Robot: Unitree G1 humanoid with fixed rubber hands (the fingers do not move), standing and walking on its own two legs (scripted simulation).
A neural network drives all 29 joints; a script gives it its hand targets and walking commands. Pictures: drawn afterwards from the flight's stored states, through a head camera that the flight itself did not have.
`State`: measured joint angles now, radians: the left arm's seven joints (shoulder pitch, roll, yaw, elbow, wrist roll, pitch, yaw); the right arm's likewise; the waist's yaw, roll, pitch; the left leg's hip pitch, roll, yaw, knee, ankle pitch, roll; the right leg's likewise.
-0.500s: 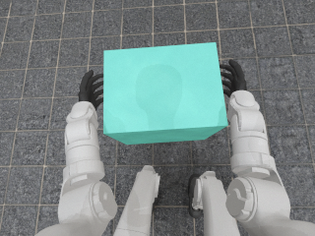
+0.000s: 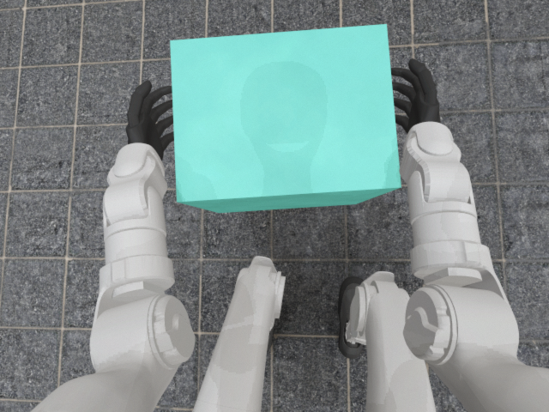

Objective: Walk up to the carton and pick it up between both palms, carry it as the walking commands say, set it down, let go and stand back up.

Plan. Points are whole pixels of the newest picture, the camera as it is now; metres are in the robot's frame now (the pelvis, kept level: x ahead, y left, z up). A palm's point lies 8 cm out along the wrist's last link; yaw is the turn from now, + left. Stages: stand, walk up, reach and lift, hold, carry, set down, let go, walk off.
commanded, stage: set down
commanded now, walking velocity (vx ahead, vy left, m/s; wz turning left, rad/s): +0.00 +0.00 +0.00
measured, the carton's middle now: (283, 140) +0.48 +0.10 -0.19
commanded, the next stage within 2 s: none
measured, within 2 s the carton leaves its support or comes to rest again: rests again in 1.26 s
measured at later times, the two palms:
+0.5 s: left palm (168, 146) +0.44 +0.28 -0.16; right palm (394, 124) +0.52 -0.07 -0.17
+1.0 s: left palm (187, 146) +0.47 +0.29 -0.26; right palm (374, 127) +0.55 -0.06 -0.26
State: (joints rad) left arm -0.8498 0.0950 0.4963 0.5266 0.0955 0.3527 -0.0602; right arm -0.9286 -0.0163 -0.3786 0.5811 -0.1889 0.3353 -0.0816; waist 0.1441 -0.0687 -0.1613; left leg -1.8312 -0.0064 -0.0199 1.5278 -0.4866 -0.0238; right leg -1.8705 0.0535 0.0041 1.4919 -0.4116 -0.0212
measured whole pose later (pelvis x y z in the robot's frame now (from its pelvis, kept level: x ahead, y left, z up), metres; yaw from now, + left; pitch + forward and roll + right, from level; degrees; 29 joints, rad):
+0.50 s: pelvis -0.03 +0.00 -0.08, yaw +0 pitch +43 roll +1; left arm -1.12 0.17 0.52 0.59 0.12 0.40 -0.04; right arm -1.25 -0.13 -0.39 0.74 -0.14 0.37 -0.10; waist 0.14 -0.08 0.04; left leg -2.05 -0.01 -0.01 1.79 -0.50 -0.02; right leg -2.09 0.06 0.01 1.75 -0.42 -0.01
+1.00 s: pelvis -0.05 +0.01 -0.14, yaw +0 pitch +29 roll +1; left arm -1.40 0.28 0.40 0.68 -0.02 0.37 0.12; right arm -1.53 -0.30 -0.24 0.86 0.02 0.34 -0.16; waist 0.15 -0.05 0.52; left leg -1.99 -0.02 0.01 2.06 -0.57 0.00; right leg -2.04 0.06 0.02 2.01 -0.48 0.01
